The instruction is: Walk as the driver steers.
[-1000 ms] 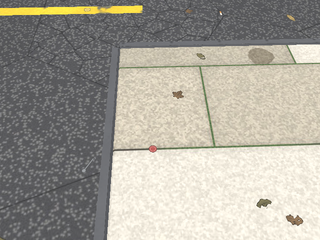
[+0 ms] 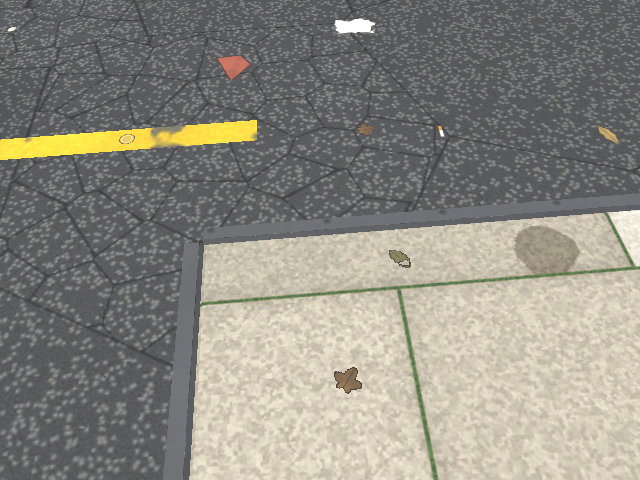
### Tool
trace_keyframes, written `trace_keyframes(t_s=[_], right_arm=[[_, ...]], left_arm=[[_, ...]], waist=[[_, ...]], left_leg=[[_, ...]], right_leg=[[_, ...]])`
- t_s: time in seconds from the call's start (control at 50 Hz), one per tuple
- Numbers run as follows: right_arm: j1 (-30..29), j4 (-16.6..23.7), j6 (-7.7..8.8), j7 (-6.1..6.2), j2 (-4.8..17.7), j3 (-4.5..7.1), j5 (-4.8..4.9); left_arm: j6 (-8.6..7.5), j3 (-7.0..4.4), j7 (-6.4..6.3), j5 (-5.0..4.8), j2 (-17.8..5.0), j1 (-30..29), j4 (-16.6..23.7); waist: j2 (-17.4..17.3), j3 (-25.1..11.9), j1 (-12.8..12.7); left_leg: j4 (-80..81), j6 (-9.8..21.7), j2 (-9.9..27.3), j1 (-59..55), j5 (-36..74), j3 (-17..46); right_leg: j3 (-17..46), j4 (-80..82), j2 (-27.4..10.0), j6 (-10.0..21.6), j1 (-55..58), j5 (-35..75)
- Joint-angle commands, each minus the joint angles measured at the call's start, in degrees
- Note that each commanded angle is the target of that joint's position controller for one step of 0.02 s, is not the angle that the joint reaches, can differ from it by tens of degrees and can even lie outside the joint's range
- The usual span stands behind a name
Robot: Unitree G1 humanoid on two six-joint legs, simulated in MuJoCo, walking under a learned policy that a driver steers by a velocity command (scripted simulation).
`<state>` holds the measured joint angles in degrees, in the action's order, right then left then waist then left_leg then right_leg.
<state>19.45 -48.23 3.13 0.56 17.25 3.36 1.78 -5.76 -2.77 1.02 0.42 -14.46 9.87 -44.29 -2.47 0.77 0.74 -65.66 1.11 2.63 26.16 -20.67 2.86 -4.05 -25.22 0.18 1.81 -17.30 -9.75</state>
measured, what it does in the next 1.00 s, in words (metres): walks ahead, turning left: left foot, then right foot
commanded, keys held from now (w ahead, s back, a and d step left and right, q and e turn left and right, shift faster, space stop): w+q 0.62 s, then w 0.06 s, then no key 0.04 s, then e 0.28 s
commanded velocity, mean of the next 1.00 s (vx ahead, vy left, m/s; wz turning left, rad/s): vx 0.43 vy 0.00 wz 0.38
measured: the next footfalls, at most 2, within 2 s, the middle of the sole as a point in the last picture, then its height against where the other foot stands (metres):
left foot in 0.38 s outside the picture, level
right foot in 0.84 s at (304, 400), level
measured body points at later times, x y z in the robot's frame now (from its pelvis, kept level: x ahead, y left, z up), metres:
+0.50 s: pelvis +0.25 +0.08 -0.01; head +0.29 +0.10 +0.44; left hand +0.27 +0.38 -0.13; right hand +0.47 -0.14 -0.11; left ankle +0.29 +0.17 -0.74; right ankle +0.18 -0.10 -0.64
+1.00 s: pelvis +0.49 +0.11 -0.01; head +0.53 +0.12 +0.44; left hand +0.55 +0.41 -0.11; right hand +0.70 -0.10 -0.13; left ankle +0.37 +0.20 -0.66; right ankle +0.62 +0.07 -0.74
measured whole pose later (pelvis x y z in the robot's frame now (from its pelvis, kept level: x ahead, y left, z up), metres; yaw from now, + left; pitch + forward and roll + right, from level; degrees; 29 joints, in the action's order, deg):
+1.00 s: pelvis +0.49 +0.11 -0.01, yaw +22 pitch +1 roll +0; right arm 14.1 -41.1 0.2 1.4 16.7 3.0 -0.2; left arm -3.3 -2.2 2.1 0.1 -15.0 6.7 -43.0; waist -1.0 3.1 0.3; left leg -64.9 -2.4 -2.2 23.6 -29.9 3.9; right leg 1.5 -28.0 3.7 3.1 -24.6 -4.9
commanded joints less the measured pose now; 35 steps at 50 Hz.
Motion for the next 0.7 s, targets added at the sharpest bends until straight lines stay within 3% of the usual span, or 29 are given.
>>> trace_keyframes(t_s=[0.02, 0.12, 0.18, 0.28, 0.32, 0.34, 0.36, 0.38, 0.4, 0.42, 0.44, 0.46, 0.48, 0.5, 0.52, 0.58, 0.62, 0.7], right_arm=[[0.35, 4.62, -0.68, -0.09, 2.47, 1.22, 0.08], [-5.07, 7.72, -1.24, -0.85, 1.41, 1.01, -0.48], [-11.22, 9.8, -0.83, -2.11, 0.56, 0.42, -0.56], [-18.26, 14.13, -0.98, -3.67, 1.22, 0.36, -0.49], [-16.76, 14.94, -1.24, -3.96, 2.82, 1.19, -0.61], [-13.08, 14.45, -1.44, -3.91, 4.29, 2.05, -0.62], [-5.19, 12.57, -1.52, -3.6, 6.59, 3.54, -0.46], [4.74, 9.9, -1.98, -2.57, 10.76, 5.7, -0.34], [4.81, 9.7, -2.01, -1.66, 17.8, 6.87, 0.12], [5.92, 12.26, -0.88, -2.1, 15.63, 5.72, -0.54], [4.65, 11.59, -0.01, -2.46, 11.46, 4.53, -1.08], [2.07, 11.57, 0.48, -2.39, 9.65, 4.01, -0.86], [-2.24, 12.21, 0.57, -2.27, 7.8, 3.42, -0.9], [-5.09, 13.25, 0.63, -2.07, 6.03, 2.75, -1.45], [-6.22, 13.92, 0.62, -1.89, 5.85, 2.59, -1.81], [-5.12, 13.43, 0.94, -0.97, 7.62, 3.09, -1.28], [-3.51, 12.74, 0.75, -0.22, 8.49, 3.39, -0.99], [-0.34, 10.69, 0.47, 0.24, 7.79, 3.03, -0.94]], left_arm=[[-1.22, -1.81, -0.18, 0.26, -5.7, 0.78, 1.07], [-1.24, -2.9, -1.03, 0.38, -8.45, 2.09, -1.26], [-0.63, -3.26, -1.45, 0.03, -9.98, 3.41, -1.99], [1.29, -4.1, -1.59, -1.37, -12.3, 7.18, -3.86], [2.09, -4.54, -1.82, -1.82, -13.87, 6.48, -3.73], [2.54, -4.76, -2.01, -2.03, -14.65, 6.02, -3.53], [3.01, -4.67, -2.19, -2.27, -14.65, 5.09, -3.26], [2.83, -3.96, -2.41, -1.54, -13.04, 5.72, -2.73], [1.66, -1.37, -1.8, 1.1, -4.52, 9.96, 0.43], [-0.83, -1.07, -1.03, -0.58, -6.69, 6.97, 1.76], [-2.13, -2.09, -0.46, -2.96, -10.46, 0.69, 3.49], [-2.84, -1.66, -0.51, -2.82, -9.66, -0.57, 3.95], [-2.94, -1.8, -0.99, -1.35, -9.49, -0.38, 3.13], [-2.38, -2.34, -1.12, -0.47, -10.34, 0.58, 2.67], [-1.57, -2.54, -0.96, -0.26, -10.33, 1.46, 2.63], [-0.05, -2.01, -1.08, 0.56, -7.75, 0.14, 3.43], [0.15, -1.4, -1.07, 0.59, -6.41, -4.38, 4.76], [-0.42, -0.51, 0.0, -0.04, -5.09, -11.07, 6.05]], waist=[[8.77, -1.07, -0.48], [5.67, 1.14, -0.82], [4.7, 2.72, -3.09], [4.69, 4.68, -4.91], [6.5, 2.33, -2.84], [7.46, -0.41, -0.41], [6.76, -4.51, 4.3], [3.47, -9.77, 8.75], [-12.66, -12.5, 3.01], [-9.1, -23.07, 5.02], [-4.13, -16.35, 6.67], [-1.85, -10.72, 4.72], [1.46, -7.09, 1.98], [0.81, -5.64, -0.15], [0.24, -5.04, -1.39], [1.05, -3.34, -1.92], [0.32, -1.72, -0.46], [-2.08, -0.13, 2.94]], left_leg=[[-0.69, -0.41, 5.56, 10.82, 5.08, 2.94], [10.67, -1.39, 5.75, 14.35, 16.6, 2.78], [20.13, -0.72, 4.88, 12.59, 22.67, -0.66], [27.81, 1.94, 3.2, 13.74, 17.45, -4.48], [28.68, 4.05, 0.04, 8.55, 11.68, -7.54], [28.82, 5.35, -2.37, 2.95, 9.06, -9.24], [32.12, 7.19, -5.26, -7.85, 11.06, -10.39], [33.88, 9.71, -4.45, -25.2, 13.38, -5.39], [37.27, 18.5, 10.76, -43.73, 9.24, 23.96], [47.47, 24.87, 17.69, -49.87, 0.64, 46.72], [49.12, 21.11, 16.0, -46.8, 3.33, 39.01], [48.65, 18.9, 13.47, -39.04, 7.55, 31.03], [48.76, 16.96, 11.02, -30.57, 13.41, 25.17], [49.76, 16.13, 9.32, -24.46, 19.29, 21.25], [51.04, 16.13, 8.5, -20.8, 21.72, 19.98], [52.81, 16.46, 6.71, -14.6, 27.04, 15.25], [52.99, 14.91, 4.78, -12.85, 25.04, 12.77], [52.09, 11.58, 3.11, -11.44, 20.51, 9.77]], right_leg=[[12.91, 16.27, -15.48, 8.79, 9.17, 4.65], [3.09, 18.17, -15.21, 9.1, 10.38, 12.44], [-1.85, 18.24, -14.67, 8.08, 11.64, 13.22], [-5.19, 14.38, -17.32, 6.38, 20.76, 18.5], [-7.07, 7.88, -17.45, 5.07, 22.97, 35.04], [-8.02, 1.43, -17.02, 4.37, 23.1, 44.25], [-9.68, -9.39, -15.27, 2.96, 20.37, 47.8], [-10.02, -24.79, -13.07, 0.44, 9.13, 37.61], [-8.36, -45.9, -3.15, -3.36, -17.18, -13.91], [6.82, -55.78, 1.92, -3.51, -25.69, -25.55], [9.43, -55.66, -1.32, -2.15, -31.32, -20.18], [9.01, -51.03, -3.76, -1.03, -30.61, -15.23], [8.99, -45.82, -5.82, -1.14, -26.75, -12.01], [9.32, -42.25, -7.1, -1.35, -22.22, -9.96], [9.29, -40.43, -7.27, -1.81, -19.42, -8.85], [7.61, -32.42, -6.25, -4.4, -17.74, -4.53], [7.27, -23.7, -5.01, -5.49, -17.82, 3.07], [6.01, -9.3, -2.25, -5.29, -12.08, 16.99]])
